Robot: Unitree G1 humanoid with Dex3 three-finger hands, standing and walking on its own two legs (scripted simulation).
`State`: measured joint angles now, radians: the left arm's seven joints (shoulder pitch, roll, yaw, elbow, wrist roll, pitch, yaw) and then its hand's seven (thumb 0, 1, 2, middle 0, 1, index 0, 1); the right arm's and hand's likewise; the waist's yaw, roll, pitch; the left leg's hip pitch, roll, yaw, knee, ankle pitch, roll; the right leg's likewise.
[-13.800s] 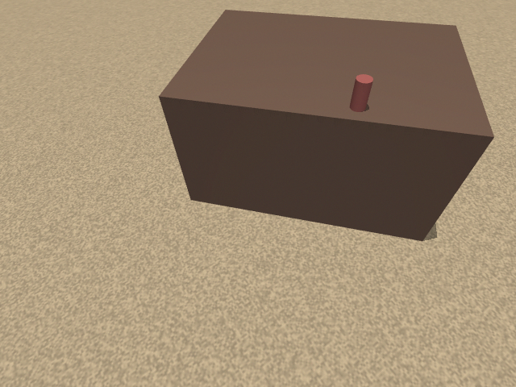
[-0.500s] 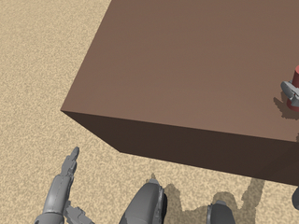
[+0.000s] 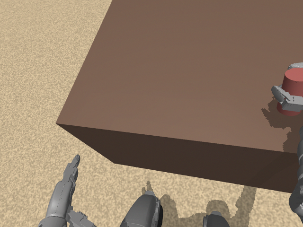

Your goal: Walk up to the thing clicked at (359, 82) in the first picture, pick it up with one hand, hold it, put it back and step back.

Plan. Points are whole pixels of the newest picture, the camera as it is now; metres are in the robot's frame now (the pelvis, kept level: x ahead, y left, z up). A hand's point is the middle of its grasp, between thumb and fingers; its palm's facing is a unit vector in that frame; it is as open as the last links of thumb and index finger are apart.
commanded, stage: lift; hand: right
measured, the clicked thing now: (293, 92) +0.48 -0.24 +0.02
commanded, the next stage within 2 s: hold in 1.44 s
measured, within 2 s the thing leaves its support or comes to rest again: neither
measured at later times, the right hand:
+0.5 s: hand (297, 88) +0.45 -0.22 +0.07, palm faces +0.24 +0.97 +0.01, open 8.5 cm
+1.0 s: hand out of the picture +0.39 -0.19 +0.15, palm faces +0.21 +0.98 +0.01, open 8.5 cm
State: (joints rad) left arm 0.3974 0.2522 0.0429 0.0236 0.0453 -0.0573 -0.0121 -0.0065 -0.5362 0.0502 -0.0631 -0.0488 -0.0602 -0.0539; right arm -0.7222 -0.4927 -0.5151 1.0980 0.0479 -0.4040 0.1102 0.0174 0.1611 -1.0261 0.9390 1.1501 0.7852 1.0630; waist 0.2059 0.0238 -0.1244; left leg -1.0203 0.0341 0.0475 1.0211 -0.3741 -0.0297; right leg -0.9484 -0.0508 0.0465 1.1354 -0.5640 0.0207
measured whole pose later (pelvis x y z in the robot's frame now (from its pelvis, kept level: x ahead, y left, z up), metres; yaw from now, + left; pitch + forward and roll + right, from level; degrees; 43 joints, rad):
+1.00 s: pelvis +0.01 +0.00 +0.06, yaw +0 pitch +6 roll +0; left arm 0.34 0.22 0.08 0.36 -0.02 -0.07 0.06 -0.01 -0.52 0.03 -0.05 -0.05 -0.05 -0.05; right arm -0.34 -0.23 -0.27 0.47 0.15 -0.13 0.01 0.01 0.21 -1.10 0.95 1.16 0.79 1.11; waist 0.04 0.00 -0.06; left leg -0.55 0.05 0.02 0.72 -0.28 -0.03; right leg -0.45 -0.03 0.00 0.76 -0.43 0.02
